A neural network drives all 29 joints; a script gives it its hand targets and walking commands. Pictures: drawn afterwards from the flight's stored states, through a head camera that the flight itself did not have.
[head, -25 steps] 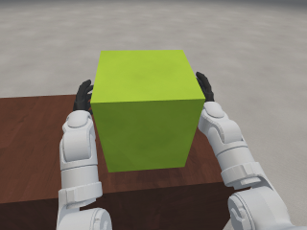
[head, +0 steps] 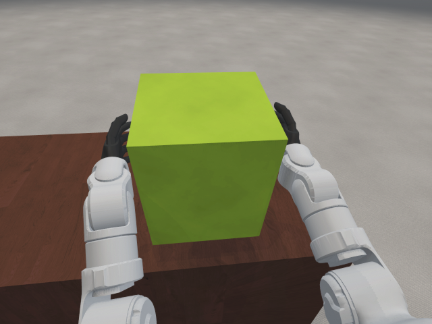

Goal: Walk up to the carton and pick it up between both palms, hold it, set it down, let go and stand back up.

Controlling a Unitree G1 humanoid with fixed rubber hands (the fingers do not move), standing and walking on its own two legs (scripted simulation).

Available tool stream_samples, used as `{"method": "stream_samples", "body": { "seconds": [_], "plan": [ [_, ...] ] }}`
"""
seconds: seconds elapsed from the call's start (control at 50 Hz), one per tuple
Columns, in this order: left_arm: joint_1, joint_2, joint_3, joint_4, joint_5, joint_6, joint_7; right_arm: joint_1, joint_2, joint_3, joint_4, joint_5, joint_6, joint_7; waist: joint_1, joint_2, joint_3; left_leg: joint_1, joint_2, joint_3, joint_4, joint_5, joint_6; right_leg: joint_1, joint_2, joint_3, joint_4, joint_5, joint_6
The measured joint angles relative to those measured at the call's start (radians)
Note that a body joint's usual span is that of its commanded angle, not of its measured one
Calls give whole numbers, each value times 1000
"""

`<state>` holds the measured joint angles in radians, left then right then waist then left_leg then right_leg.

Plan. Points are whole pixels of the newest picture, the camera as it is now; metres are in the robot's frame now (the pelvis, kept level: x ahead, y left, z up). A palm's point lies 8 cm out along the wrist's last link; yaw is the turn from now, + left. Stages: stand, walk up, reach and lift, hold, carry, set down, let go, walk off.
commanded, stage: hold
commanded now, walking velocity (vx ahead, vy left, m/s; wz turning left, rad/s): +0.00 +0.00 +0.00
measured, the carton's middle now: (203, 159) +0.38 +0.01 +0.16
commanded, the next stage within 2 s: set down in 0.04 s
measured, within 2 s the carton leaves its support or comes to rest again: neither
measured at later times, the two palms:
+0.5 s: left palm (117, 163) +0.37 +0.16 +0.18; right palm (280, 149) +0.38 -0.14 +0.18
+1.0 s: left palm (127, 180) +0.38 +0.16 +0.12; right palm (275, 159) +0.40 -0.14 +0.14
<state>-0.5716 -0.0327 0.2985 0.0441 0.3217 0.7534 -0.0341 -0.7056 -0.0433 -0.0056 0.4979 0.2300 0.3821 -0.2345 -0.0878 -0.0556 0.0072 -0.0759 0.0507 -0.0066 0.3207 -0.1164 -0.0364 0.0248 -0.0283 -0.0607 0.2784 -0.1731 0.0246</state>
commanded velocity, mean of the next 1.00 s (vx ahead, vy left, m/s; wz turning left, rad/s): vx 0.00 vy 0.00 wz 0.00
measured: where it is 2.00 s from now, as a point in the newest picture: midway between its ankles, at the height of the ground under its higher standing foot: outside the picture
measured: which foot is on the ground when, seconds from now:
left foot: down 0.00-1.00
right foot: down 0.00-1.00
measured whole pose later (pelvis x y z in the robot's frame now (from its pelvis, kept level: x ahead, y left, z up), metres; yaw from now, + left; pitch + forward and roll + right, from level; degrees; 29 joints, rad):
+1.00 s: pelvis +0.01 -0.01 +0.00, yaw -1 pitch -5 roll +0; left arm -0.57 -0.10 0.36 0.38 0.35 0.34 0.01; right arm -0.69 -0.02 -0.15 0.84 0.01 -0.11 -0.12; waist 0.02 -0.05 0.05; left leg -0.08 0.06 0.01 0.27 -0.10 -0.05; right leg 0.01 -0.02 -0.04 0.24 -0.16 0.01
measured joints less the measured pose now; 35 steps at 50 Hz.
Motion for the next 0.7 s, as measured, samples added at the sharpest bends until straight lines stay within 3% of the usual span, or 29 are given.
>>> {"method": "stream_samples", "body": {
  "seconds": [0.24, 0.4, 0.5, 0.7],
  "plan": [
    [-10, -18, 16, 21, -2, -53, 4, -4, -9, -7, -12, -8, -19, 4, 1, 16, 11, 15, 1, 0, -1, -7, -1, 18, 1, 0, -7, -3, 0],
    [-48, -47, 85, 135, 75, -181, -40, -18, 46, -95, 121, -158, -179, 67, 31, 7, 21, 71, -1, 8, -43, 2, -3, 54, -1, 6, -11, -13, -6],
    [-13, -58, 94, 168, 98, -238, -61, 29, 68, -107, 162, -212, -298, 74, 52, 5, 47, 87, 0, 2, -49, 1, -4, 74, 0, 0, -22, -15, -7],
    [66, -46, 22, 199, 26, -335, 10, 77, 58, -98, 225, -207, -448, 84, 66, -15, 76, 29, 4, -19, -30, 1, -14, 37, 6, -21, -29, -8, -12]
  ]
}}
